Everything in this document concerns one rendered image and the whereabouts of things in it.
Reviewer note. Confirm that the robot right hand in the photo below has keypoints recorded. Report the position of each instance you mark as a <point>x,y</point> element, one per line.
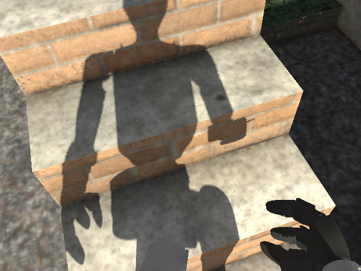
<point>320,245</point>

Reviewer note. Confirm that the right robot forearm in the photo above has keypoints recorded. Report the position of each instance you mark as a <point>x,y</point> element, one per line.
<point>342,265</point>

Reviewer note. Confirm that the robot left thigh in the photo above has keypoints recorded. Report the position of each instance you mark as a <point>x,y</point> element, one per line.
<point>165,256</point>

